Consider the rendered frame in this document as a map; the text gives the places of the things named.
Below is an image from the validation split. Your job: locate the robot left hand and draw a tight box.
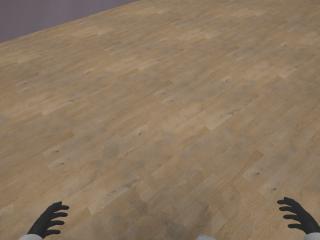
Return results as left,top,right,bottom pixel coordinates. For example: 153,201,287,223
27,201,70,239

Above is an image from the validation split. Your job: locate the robot right hand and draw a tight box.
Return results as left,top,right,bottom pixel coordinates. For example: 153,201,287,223
277,197,320,235

